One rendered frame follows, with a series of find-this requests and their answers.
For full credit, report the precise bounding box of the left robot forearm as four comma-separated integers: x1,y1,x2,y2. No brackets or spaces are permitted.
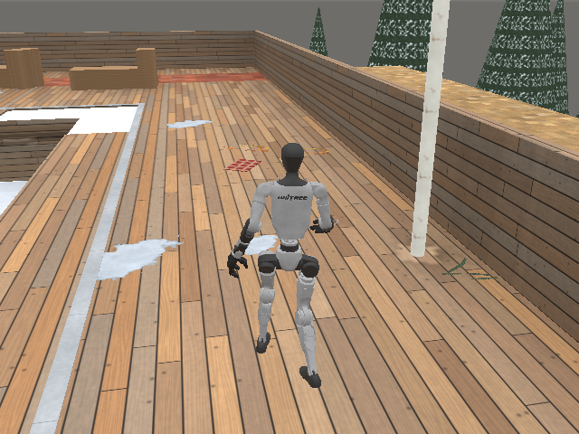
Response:
232,218,254,259

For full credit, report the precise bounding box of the right robot forearm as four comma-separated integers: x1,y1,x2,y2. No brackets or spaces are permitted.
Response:
322,215,334,231

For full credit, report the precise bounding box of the robot right hand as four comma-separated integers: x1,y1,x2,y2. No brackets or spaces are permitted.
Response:
309,220,330,233

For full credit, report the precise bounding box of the left robot upper arm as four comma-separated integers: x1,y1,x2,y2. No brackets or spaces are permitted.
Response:
247,182,273,233

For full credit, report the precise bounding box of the right robot upper arm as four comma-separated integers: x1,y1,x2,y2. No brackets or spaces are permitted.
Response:
310,182,332,229

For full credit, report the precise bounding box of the robot left hand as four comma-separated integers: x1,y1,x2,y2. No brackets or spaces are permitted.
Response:
227,253,248,278

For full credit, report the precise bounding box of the right robot shin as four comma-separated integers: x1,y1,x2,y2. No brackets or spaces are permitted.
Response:
297,309,317,376

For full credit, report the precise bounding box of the left robot thigh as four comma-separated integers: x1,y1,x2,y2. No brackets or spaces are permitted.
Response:
258,250,277,304

